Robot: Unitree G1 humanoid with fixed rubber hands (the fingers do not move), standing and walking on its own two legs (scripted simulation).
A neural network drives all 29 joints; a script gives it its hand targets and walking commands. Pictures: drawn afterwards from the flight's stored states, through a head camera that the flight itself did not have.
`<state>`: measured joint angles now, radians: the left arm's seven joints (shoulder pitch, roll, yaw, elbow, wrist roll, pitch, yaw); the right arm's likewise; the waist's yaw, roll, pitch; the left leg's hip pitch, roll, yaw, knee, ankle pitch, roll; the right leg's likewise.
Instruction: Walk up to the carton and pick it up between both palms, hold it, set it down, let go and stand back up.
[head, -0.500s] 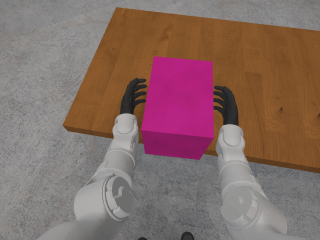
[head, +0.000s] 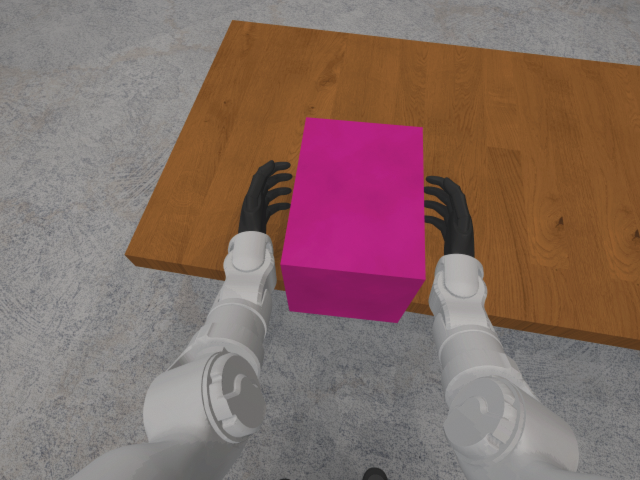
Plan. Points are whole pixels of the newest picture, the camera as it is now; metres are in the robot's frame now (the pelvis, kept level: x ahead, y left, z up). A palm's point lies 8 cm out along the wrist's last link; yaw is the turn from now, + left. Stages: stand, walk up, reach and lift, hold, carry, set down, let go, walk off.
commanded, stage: reach and lift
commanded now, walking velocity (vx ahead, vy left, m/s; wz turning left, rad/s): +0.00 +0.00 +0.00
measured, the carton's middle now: (353, 223) +0.47 -0.02 -0.04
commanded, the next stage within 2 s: none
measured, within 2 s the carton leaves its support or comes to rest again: leaves its support in 0.46 s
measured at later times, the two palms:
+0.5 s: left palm (260, 236) +0.41 +0.11 +0.01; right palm (465, 249) +0.39 -0.15 +0.02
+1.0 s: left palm (250, 236) +0.38 +0.11 +0.07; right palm (489, 255) +0.36 -0.15 +0.08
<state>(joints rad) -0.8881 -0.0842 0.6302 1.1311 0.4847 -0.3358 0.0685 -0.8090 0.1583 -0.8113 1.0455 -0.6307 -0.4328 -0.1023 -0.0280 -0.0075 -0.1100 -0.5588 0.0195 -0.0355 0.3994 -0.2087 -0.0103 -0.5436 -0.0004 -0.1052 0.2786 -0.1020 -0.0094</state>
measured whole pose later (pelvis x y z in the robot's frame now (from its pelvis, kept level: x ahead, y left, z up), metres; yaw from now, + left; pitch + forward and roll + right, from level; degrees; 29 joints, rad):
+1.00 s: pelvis -0.03 +0.00 +0.01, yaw -1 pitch +5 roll -1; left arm -0.78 -0.10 0.54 1.02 0.41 -0.15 0.07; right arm -0.72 0.14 -0.57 1.00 -0.42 -0.27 -0.13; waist -0.03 -0.02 -0.04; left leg -0.25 0.03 -0.01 0.35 -0.19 -0.01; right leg -0.26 0.01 -0.08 0.25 -0.09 -0.01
